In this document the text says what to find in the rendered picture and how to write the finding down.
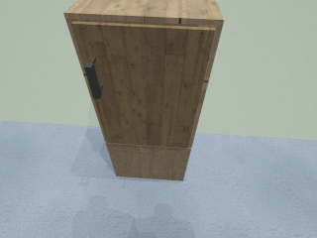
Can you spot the cupboard door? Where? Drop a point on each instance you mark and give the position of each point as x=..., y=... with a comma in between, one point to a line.
x=151, y=76

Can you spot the handle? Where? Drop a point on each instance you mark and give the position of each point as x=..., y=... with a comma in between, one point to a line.
x=92, y=79

